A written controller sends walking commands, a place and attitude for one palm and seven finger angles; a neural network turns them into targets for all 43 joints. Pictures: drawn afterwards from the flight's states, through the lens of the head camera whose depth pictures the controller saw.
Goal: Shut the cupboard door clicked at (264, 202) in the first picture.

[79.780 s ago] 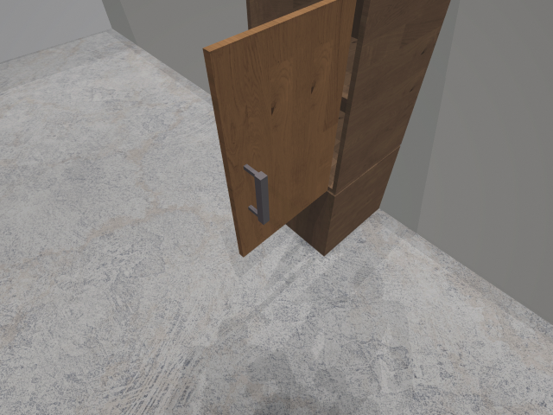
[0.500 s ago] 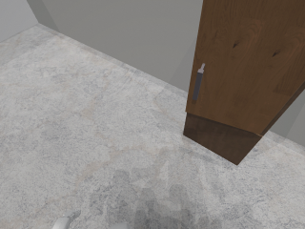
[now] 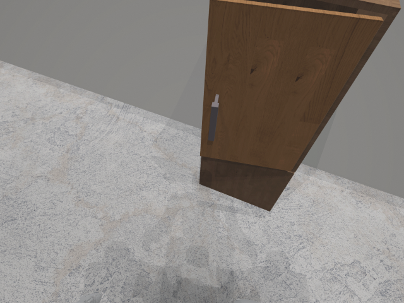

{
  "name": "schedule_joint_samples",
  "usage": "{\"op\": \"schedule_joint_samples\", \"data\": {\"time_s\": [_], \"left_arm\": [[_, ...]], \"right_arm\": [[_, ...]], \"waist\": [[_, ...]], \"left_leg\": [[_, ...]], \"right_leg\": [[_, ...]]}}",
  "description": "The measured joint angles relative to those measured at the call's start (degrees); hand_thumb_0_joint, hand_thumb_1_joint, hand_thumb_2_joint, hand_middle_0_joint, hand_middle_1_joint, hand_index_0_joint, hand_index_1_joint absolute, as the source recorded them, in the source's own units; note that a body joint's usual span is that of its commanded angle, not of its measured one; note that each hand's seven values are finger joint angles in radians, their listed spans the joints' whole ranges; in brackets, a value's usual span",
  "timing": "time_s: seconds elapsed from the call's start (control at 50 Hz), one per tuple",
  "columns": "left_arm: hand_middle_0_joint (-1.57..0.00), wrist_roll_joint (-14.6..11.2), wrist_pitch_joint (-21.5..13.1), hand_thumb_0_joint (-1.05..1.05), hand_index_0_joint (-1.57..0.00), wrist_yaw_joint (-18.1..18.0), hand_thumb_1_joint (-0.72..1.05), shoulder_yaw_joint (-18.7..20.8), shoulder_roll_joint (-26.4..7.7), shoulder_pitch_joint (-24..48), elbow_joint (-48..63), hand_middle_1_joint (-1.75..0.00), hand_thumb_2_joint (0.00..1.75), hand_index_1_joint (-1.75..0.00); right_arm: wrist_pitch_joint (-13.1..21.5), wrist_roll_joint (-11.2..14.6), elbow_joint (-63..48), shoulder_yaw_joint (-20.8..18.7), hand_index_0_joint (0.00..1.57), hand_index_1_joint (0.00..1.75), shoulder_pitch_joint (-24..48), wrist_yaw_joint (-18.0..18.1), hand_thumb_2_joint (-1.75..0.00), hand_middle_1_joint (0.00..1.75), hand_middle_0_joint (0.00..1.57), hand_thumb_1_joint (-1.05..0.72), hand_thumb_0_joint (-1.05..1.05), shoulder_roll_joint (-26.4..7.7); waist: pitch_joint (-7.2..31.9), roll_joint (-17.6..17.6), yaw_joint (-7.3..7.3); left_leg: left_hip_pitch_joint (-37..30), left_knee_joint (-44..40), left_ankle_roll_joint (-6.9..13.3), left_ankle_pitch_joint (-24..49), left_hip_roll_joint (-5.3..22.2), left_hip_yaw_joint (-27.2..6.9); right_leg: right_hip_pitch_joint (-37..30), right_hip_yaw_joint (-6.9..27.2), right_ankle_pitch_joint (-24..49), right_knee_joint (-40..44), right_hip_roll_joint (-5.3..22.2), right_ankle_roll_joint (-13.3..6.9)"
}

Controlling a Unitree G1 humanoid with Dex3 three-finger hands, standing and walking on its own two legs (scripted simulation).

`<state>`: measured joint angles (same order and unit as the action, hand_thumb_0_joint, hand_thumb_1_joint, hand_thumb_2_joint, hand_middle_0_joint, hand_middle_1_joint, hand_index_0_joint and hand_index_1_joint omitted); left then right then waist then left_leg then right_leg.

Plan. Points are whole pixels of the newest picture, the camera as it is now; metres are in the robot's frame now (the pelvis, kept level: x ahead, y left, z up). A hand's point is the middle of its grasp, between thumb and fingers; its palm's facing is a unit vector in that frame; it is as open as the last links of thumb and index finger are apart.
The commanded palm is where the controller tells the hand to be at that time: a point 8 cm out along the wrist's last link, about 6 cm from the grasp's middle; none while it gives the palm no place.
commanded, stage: take the last steps up to it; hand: left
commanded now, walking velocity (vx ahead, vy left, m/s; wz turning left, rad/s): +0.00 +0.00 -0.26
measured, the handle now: (214, 118) +0.65 +0.00 -0.09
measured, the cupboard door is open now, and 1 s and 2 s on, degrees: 13 13 13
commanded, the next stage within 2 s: come to a stop and stand still in 0.70 s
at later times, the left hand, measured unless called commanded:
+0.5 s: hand out of the picture +0.09 +0.16 -0.19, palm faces -0.07 -0.99 -0.15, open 7.4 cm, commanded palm none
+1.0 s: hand (189, 245) +0.27 +0.05 -0.17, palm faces -0.14 -0.97 -0.22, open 7.3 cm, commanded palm none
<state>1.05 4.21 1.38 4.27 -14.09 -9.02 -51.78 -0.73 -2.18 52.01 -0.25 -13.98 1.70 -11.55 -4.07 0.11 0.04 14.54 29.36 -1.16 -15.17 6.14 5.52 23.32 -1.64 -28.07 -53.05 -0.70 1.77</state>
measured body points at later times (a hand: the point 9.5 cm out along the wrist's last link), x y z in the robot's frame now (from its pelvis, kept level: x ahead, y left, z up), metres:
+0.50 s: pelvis +0.06 -0.02 -0.01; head +0.08 +0.00 +0.44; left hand +0.10 +0.21 -0.18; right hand +0.07 -0.27 -0.14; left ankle +0.06 +0.08 -0.74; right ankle -0.01 -0.13 -0.70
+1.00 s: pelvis +0.16 -0.12 +0.00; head +0.21 -0.14 +0.44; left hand +0.28 +0.10 -0.15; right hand +0.13 -0.35 -0.17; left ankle +0.14 +0.01 -0.70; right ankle +0.17 -0.22 -0.74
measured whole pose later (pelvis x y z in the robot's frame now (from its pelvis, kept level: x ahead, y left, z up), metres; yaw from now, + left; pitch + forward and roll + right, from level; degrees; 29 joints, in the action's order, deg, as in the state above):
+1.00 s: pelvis +0.16 -0.12 +0.00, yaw -8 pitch +1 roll +0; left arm 1.4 -0.8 -1.6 2.0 -8.2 -7.7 -58.4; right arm -1.2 -0.2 60.9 -2.0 -15.1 1.9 -11.1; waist -5.0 -2.0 1.1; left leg 20.3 49.6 -2.2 -28.5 2.9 2.9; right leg 16.3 -6.3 -13.2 -28.9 0.9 -2.3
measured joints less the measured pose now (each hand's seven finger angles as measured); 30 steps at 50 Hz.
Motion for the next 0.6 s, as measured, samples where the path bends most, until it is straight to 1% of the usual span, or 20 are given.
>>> {"op": "schedule_joint_samples", "data": {"time_s": [0.04,0.06,0.1,0.12,0.14,0.16,0.18,0.22,0.24,0.26,0.3,0.36,0.42,0.44,0.46,0.48,0.5,0.54,0.56,0.6], "left_arm": [[-0.20,0.0,-0.2,0.00,-0.19,0.0,0.91,-0.2,0.3,0.2,0.0,-0.30,0.90,-0.30],[-0.20,0.0,-0.3,0.00,-0.19,0.0,0.91,-0.4,0.5,0.3,-0.1,-0.30,0.90,-0.30],[-0.20,0.0,-1.1,0.00,-0.19,0.0,0.91,-0.7,0.5,-0.2,0.2,-0.30,0.90,-0.30],[-0.20,0.2,-1.7,0.00,-0.19,-0.3,0.91,-0.7,0.6,-0.4,-0.1,-0.30,0.90,-0.30],[-0.20,0.3,-2.1,0.00,-0.19,-0.5,0.91,-1.0,1.3,-0.4,-0.7,-0.30,0.90,-0.30],[-0.20,0.4,-2.3,0.00,-0.19,-0.6,0.91,-1.2,1.9,-0.5,-1.1,-0.30,0.90,-0.30],[-0.20,0.4,-2.4,0.00,-0.20,-0.8,0.91,-1.4,2.5,-0.8,-1.5,-0.30,0.90,-0.30],[-0.20,0.4,-2.5,0.00,-0.20,-1.1,0.91,-1.5,3.4,-1.5,-2.0,-0.30,0.90,-0.30],[-0.20,0.4,-2.6,0.00,-0.20,-1.2,0.91,-1.5,3.6,-2.0,-2.4,-0.30,0.90,-0.30],[-0.20,0.5,-2.7,0.00,-0.20,-1.3,0.91,-1.6,3.8,-2.4,-2.7,-0.30,0.90,-0.30],[-0.20,0.5,-3.0,0.00,-0.20,-1.3,0.91,-1.6,3.9,-3.3,-3.5,-0.30,0.90,-0.30],[-0.20,0.7,-3.4,0.00,-0.20,-1.1,0.91,-1.4,3.8,-4.7,-4.6,-0.30,0.90,-0.30],[-0.20,0.3,-3.3,0.00,-0.20,-0.8,0.91,-1.1,3.4,-6.4,-5.7,-0.30,0.90,-0.30],[-0.20,0.2,-3.1,0.00,-0.20,-0.6,0.91,-0.9,3.2,-6.9,-6.1,-0.30,0.90,-0.30],[-0.20,0.1,-2.7,0.00,-0.20,-0.5,0.91,-0.8,2.8,-7.1,-6.5,-0.30,0.90,-0.30],[-0.20,0.4,-2.1,0.00,-0.20,-0.3,0.91,-0.7,2.6,-7.2,-6.9,-0.30,0.90,-0.30],[-0.20,0.7,-1.7,0.00,-0.20,-0.1,0.91,-0.5,2.3,-7.1,-7.3,-0.30,0.90,-0.30],[-0.20,1.0,-1.3,0.00,-0.20,0.5,0.91,-0.2,2.0,-6.5,-7.6,-0.30,0.90,-0.30],[-0.20,1.0,-1.4,0.00,-0.20,0.7,0.91,-0.1,1.8,-6.0,-7.4,-0.30,0.90,-0.30],[-0.20,0.9,-1.7,0.00,-0.19,0.9,0.91,0.1,1.7,-5.1,-6.8,-0.30,0.90,-0.30]], "right_arm": [[-0.2,0.1,0.8,-0.3,0.20,0.30,-0.4,-0.1,-0.90,0.30,0.20,-0.90,0.01,-0.2],[-0.3,0.2,1.2,-0.5,0.20,0.30,-0.6,-0.2,-0.90,0.30,0.20,-0.90,0.01,-0.4],[-0.7,0.6,1.8,-1.0,0.20,0.30,-1.4,-0.4,-0.90,0.30,0.20,-0.90,0.01,-0.7],[-0.9,0.9,2.2,-1.4,0.20,0.30,-1.5,-0.5,-0.90,0.30,0.20,-0.90,0.01,-1.0],[-1.5,1.0,2.7,-1.7,0.20,0.30,-1.2,-0.5,-0.90,0.30,0.20,-0.90,0.01,-1.6],[-2.0,1.1,3.3,-2.1,0.20,0.30,-1.0,-0.3,-0.90,0.30,0.20,-0.90,0.01,-2.1],[-2.4,1.1,3.8,-2.3,0.20,0.30,-0.7,-0.2,-0.90,0.30,0.20,-0.90,0.01,-2.5],[-2.5,0.9,4.5,-2.5,0.20,0.30,-0.4,-0.2,-0.90,0.30,0.20,-0.90,0.01,-2.8],[-2.3,0.8,4.7,-2.6,0.20,0.30,-0.4,-0.4,-0.90,0.30,0.20,-0.90,0.01,-2.8],[-2.1,0.7,4.7,-2.6,0.20,0.30,-0.4,-0.6,-0.90,0.30,0.20,-0.91,0.01,-2.6],[-1.6,0.6,4.6,-2.5,0.19,0.30,-0.5,-0.9,-0.90,0.30,0.20,-0.91,0.01,-2.2],[-0.8,0.5,4.4,-2.3,0.19,0.30,-0.5,-1.3,-0.90,0.30,0.20,-0.91,0.01,-1.3],[0.9,0.4,3.8,-1.7,0.19,0.30,-0.8,-1.1,-0.90,0.30,0.20,-0.91,0.01,-0.6],[1.7,0.2,3.7,-1.5,0.20,0.30,-0.9,-1.0,-0.90,0.30,0.20,-0.91,0.01,-0.3],[2.2,-0.1,3.6,-1.3,0.20,0.30,-0.8,-0.8,-0.90,0.30,0.20,-0.90,0.01,0.2],[2.6,-0.3,3.5,-1.0,0.20,0.30,-1.1,-0.6,-0.90,0.30,0.20,-0.90,0.01,0.6],[2.8,-0.3,3.3,-0.7,0.20,0.30,-1.6,-0.4,-0.90,0.30,0.20,-0.90,0.01,0.9],[3.1,-0.3,3.5,-0.3,0.20,0.30,-2.9,0.0,-0.90,0.30,0.20,-0.90,0.01,1.5],[3.2,-0.3,3.8,-0.2,0.20,0.30,-3.6,0.2,-0.90,0.30,0.20,-0.90,0.01,1.7],[3.3,-0.1,4.8,0.1,0.20,0.30,-4.9,0.3,-0.90,0.30,0.20,-0.90,0.01,2.1]], "waist": [[-0.1,-0.8,0.31],[-0.1,-1.3,0.48],[0.5,-1.2,0.49],[0.7,-1.4,0.41],[0.6,-2.4,0.63],[0.6,-3.1,0.89],[0.6,-3.5,1.00],[0.8,-3.5,1.06],[0.9,-3.3,1.06],[1.2,-2.9,1.06],[1.8,-2.1,0.95],[2.5,-0.7,0.28],[3.1,0.3,-0.10],[3.3,0.9,0.05],[3.2,1.7,0.20],[3.2,2.3,0.34],[3.3,2.5,0.56],[3.1,2.7,0.85],[2.9,2.7,0.83],[2.6,2.3,0.61]], "left_leg": [[-0.1,0.4,-0.5,-0.4,0.8,0.6],[0.0,1.0,-0.9,-0.8,1.1,0.9],[0.8,3.8,-1.8,-2.5,1.4,1.7],[1.8,6.3,-1.9,-4.8,1.4,1.8],[3.1,10.1,-1.9,-8.9,1.3,0.5],[4.8,14.8,-1.8,-12.2,0.6,-1.0],[6.6,19.7,-1.8,-13.7,-0.3,-2.0],[9.4,26.8,-2.0,-13.2,-1.4,-2.5],[10.2,28.4,-2.1,-12.2,-1.7,-2.3],[10.7,28.6,-2.2,-11.3,-1.8,-1.9],[10.7,26.1,-2.3,-9.8,-1.9,-1.2],[8.6,17.8,-1.9,-9.1,-2.1,-0.7],[3.4,5.1,-1.2,-4.1,-2.4,-0.2],[2.9,3.9,0.0,-1.6,-2.5,0.0],[3.0,5.1,1.1,-1.8,-2.6,0.6],[2.6,5.6,1.8,-2.6,-2.5,1.2],[1.8,5.1,2.1,-3.3,-2.3,1.6],[-0.5,2.2,1.8,-3.0,-2.0,2.1],[-1.7,0.3,1.5,-2.3,-1.8,2.2],[-4.2,-3.2,1.2,-1.1,-1.4,2.6]], "right_leg": [[-2.2,-0.7,1.3,5.5,0.4,-0.2],[-3.9,-1.1,3.4,9.4,0.5,-0.3],[-8.1,-1.0,11.2,19.3,1.0,-1.1],[-8.6,-0.5,10.9,20.6,1.0,-1.9],[-8.3,-0.6,9.8,19.7,0.4,-2.6],[-8.4,-0.7,9.1,19.4,0.1,-3.1],[-8.8,-0.7,8.9,19.9,0.0,-3.4],[-10.2,-0.5,9.8,22.3,-0.1,-3.6],[-10.9,-0.5,10.4,23.6,-0.1,-3.7],[-11.6,-0.4,10.9,24.7,-0.2,-3.8],[-12.7,-0.4,11.5,26.6,-0.4,-3.9],[-13.7,-0.1,11.2,27.5,-0.8,-4.0],[-13.5,0.4,8.8,24.7,-1.5,-3.5],[-12.2,0.8,6.8,21.4,-1.5,-3.8],[-10.2,1.3,3.5,16.1,-1.3,-3.9],[-7.7,1.6,1.3,9.7,-1.4,-3.9],[-5.0,1.6,1.0,3.5,-1.3,-3.8],[-0.3,1.0,3.7,-5.0,-0.5,-3.3],[1.5,0.9,5.4,-7.2,0.1,-2.9],[4.3,0.7,8.3,-8.0,1.2,-2.1]]}}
